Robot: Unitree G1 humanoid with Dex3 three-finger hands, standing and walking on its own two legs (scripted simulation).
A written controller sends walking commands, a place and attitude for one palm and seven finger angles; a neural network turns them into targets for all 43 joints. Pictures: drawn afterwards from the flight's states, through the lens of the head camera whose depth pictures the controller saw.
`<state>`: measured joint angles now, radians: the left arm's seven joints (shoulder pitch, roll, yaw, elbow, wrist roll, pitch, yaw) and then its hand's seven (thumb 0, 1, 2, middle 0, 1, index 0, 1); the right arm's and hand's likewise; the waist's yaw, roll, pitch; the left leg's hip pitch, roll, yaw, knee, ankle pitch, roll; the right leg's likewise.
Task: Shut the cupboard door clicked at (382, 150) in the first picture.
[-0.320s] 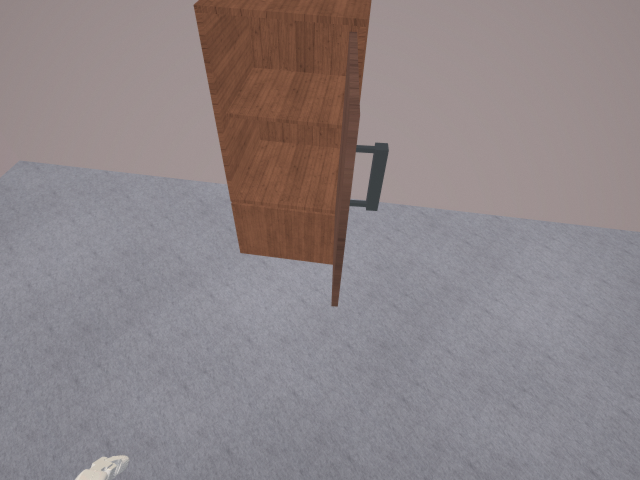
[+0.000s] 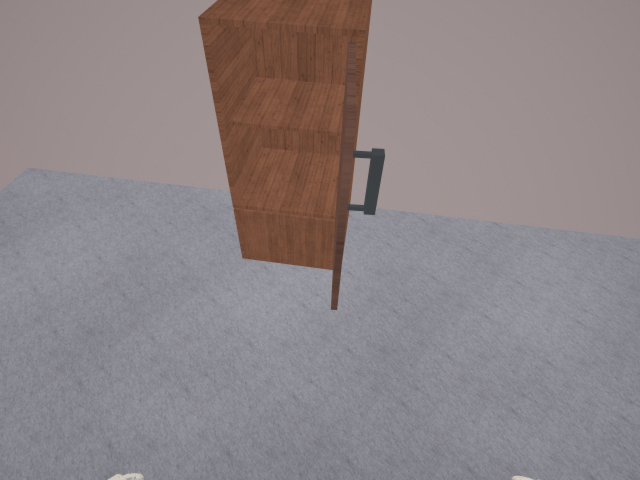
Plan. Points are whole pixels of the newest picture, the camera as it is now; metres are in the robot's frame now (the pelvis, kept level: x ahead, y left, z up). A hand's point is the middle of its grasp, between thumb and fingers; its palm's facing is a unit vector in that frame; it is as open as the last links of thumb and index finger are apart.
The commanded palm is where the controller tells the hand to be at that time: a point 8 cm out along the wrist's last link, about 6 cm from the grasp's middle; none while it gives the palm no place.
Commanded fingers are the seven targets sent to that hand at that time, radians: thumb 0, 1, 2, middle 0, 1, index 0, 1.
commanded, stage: stand and wait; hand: left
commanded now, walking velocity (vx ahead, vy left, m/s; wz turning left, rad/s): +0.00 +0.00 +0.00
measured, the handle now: (363, 183) +0.70 -0.04 -0.04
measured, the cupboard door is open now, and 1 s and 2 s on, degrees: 95 95 95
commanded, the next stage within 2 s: look at it before walking up in 0.66 s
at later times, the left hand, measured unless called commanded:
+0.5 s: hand out of the picture +0.05 +0.23 -0.15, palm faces -0.03 -0.94 -0.34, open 7.4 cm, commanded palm none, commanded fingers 0.00 0.90 0.90 -0.20 -0.30 -0.20 -0.30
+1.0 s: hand out of the picture +0.06 +0.22 -0.15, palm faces -0.04 -0.94 -0.33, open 7.4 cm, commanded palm none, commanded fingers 0.00 0.90 0.90 -0.20 -0.30 -0.20 -0.30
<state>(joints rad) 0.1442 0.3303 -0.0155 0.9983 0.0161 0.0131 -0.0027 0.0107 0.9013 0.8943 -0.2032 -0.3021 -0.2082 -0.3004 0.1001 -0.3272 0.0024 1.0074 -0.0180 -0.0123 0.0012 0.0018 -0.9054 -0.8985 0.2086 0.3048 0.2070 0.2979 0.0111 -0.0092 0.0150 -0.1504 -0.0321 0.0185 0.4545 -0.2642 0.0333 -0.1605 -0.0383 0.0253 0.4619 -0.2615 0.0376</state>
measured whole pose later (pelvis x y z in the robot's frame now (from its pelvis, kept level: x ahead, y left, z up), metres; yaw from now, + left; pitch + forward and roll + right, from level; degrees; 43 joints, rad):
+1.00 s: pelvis -0.01 -0.02 +0.01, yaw +0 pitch -2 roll +0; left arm 0.14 0.34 -0.01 1.08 0.01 0.00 0.00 0.01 0.90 0.89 -0.20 -0.30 -0.21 -0.30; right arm 0.13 -0.34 0.00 1.11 -0.01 -0.01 0.00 0.00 -0.91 -0.90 0.21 0.30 0.21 0.30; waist 0.00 0.00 0.03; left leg -0.14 0.00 0.01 0.37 -0.20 0.00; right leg -0.15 0.00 0.02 0.39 -0.20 0.01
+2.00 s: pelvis +0.00 -0.02 +0.01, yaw +0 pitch -2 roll +0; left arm 0.14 0.34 -0.01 1.09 0.01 -0.01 0.00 0.01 0.90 0.89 -0.20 -0.30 -0.21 -0.30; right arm 0.12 -0.34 0.01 1.12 -0.01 -0.01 0.00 0.00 -0.91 -0.90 0.21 0.30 0.21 0.30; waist 0.00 0.00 0.03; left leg -0.10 0.01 0.01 0.33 -0.19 0.00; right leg -0.12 0.00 0.02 0.35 -0.19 0.00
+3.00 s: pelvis -0.03 -0.05 -0.02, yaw -12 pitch -3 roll +3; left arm 0.24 0.23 0.04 0.97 0.02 0.06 -0.02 0.01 0.90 0.89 -0.20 -0.30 -0.21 -0.30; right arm 0.17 -0.23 -0.04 1.00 -0.02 0.03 -0.01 0.00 -0.91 -0.90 0.21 0.30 0.21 0.30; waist 0.03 0.01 0.09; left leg -0.23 0.09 0.18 0.63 -0.34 -0.04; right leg -0.31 0.01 0.00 0.71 -0.34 0.00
